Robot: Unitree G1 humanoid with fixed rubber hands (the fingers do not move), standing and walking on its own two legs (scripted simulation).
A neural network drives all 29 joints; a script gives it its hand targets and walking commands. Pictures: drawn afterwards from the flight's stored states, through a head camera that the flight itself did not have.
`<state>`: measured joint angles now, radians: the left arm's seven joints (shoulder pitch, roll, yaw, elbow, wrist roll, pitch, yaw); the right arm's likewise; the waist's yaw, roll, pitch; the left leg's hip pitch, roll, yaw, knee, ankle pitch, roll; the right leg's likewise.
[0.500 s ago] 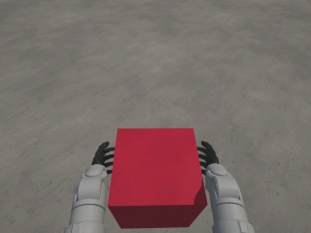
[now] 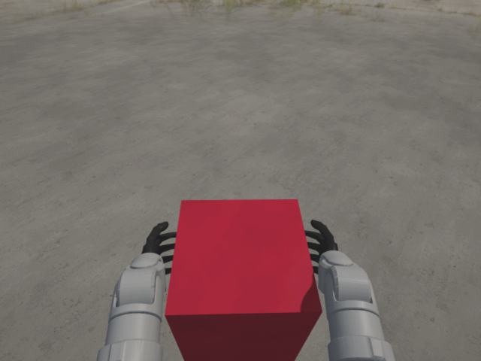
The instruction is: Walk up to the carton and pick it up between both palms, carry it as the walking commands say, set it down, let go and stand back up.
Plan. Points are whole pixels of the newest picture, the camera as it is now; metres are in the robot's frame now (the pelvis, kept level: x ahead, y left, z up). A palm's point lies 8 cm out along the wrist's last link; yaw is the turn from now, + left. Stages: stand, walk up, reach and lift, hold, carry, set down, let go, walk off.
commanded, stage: reach and lift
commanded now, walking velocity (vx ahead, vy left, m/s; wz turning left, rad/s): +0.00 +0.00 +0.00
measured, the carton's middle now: (240, 284) +0.29 +0.00 -0.02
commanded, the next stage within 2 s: hold in 0.68 s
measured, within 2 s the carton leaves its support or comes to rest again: neither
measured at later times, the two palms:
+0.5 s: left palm (151, 265) +0.29 +0.15 +0.05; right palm (326, 260) +0.29 -0.15 +0.05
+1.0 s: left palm (150, 271) +0.28 +0.15 +0.05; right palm (328, 266) +0.28 -0.15 +0.05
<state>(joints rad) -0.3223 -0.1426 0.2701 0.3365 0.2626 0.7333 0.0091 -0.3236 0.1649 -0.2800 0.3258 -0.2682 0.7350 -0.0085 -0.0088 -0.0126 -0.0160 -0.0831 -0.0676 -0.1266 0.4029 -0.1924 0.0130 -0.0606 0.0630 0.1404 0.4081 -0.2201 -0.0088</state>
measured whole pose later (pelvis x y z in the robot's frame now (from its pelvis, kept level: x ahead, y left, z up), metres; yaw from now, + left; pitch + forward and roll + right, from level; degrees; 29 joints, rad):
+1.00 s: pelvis +0.00 +0.00 +0.00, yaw +0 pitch -8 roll +0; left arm -0.24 -0.15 0.22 0.25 0.26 0.77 0.01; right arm -0.25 0.15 -0.21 0.26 -0.25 0.76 0.00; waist 0.00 -0.01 -0.02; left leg -0.06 -0.07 -0.12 0.39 -0.19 0.01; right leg -0.04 0.06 0.13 0.40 -0.22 -0.01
